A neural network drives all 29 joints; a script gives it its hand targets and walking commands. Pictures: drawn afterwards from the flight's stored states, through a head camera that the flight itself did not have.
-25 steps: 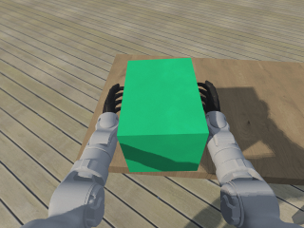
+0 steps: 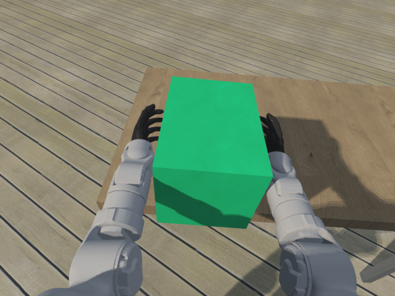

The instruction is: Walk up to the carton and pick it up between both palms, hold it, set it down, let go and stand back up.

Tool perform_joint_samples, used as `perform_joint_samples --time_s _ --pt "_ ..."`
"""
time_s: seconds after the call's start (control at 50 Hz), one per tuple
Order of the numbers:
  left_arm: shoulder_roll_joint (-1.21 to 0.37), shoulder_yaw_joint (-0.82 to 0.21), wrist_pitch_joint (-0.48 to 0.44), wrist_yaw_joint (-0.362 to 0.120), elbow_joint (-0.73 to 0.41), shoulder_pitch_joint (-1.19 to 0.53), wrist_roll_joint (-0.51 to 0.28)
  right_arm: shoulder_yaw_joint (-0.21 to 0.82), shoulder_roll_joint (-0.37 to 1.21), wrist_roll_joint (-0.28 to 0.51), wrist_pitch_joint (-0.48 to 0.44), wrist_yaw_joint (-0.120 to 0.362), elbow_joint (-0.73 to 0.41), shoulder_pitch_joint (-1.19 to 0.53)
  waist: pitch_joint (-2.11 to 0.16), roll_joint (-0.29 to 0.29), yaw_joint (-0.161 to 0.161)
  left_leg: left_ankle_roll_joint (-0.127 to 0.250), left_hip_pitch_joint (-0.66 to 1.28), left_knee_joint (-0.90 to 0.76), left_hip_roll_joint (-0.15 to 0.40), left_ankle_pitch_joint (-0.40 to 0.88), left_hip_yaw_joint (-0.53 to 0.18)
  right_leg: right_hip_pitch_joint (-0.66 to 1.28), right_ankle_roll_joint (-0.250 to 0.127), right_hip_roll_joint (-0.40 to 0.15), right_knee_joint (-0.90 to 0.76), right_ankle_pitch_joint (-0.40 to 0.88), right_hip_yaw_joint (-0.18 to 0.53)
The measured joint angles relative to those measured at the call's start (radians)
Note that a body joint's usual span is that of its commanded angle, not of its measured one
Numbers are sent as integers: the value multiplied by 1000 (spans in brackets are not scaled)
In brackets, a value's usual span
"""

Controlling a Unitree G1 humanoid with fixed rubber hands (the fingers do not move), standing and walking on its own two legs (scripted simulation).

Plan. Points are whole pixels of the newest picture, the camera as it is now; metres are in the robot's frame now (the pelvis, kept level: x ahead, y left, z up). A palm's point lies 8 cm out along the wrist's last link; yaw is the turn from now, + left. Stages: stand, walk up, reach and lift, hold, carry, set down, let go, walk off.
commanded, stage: reach and lift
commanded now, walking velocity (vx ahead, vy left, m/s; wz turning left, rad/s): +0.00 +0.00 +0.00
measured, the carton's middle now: (207, 149) +0.40 -0.02 +0.09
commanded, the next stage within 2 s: hold in 1.08 s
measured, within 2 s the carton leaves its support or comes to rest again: neither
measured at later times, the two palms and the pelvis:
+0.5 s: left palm (132, 134) +0.38 +0.13 +0.14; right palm (272, 140) +0.38 -0.15 +0.14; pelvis +0.01 +0.00 +0.00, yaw +2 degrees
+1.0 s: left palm (131, 130) +0.38 +0.13 +0.16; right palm (273, 140) +0.38 -0.14 +0.15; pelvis +0.01 +0.00 +0.00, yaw +1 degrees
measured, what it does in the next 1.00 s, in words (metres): stands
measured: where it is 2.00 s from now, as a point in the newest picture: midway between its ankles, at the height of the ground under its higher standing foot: outside the picture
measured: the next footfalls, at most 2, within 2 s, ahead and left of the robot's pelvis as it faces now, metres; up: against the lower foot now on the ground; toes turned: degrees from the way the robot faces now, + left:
none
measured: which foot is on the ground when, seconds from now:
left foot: down 0.00-1.00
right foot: down 0.00-1.00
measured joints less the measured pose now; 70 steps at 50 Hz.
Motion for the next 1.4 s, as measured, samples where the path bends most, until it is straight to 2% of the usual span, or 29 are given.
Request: perform_joint_samples --time_s 0.16,0.32,0.46,0.6,0.78,0.92,1.14,1.4 --pt "21 -34 75 3 -86 -11 -31 59 -15 49 83 -24 -104 -2 -15 1 3 -3 -23 7 2 2 -5 -23 -4 2 10 -1 -3" --pt "26 -28 156 -30 -199 32 -4 123 -19 94 165 -46 -175 0 4 -13 -26 -8 44 0 2 -11 -23 53 -6 4 -4 -16 -18" --pt "18 -39 209 -55 -324 115 14 174 -13 130 196 -62 -259 63 34 -17 -50 -4 99 9 -2 -30 -35 117 -1 2 -8 -33 -26" --pt "6 -62 251 -56 -411 155 20 197 -17 152 210 -70 -336 119 55 -8 -51 4 110 23 -7 -42 -32 130 7 -3 0 -40 -21" --pt "6 -77 288 -45 -448 136 21 198 -28 162 224 -71 -370 118 64 -4 -39 9 104 25 -7 -41 -22 122 11 -2 -1 -33 -8" --pt "2 -74 308 -44 -464 132 33 203 -33 169 233 -67 -363 104 70 -12 -42 5 120 20 -4 -42 -23 139 8 2 -11 -30 -7" --pt "-3 -61 325 -58 -488 142 45 209 -29 170 243 -68 -367 104 82 -12 -51 1 151 15 -3 -41 -33 172 5 4 -15 -33 -13" --pt "3 -47 350 -73 -490 115 52 202 -26 167 257 -71 -361 80 86 -10 -43 3 162 9 -7 -30 -33 180 6 1 -14 -26 -11"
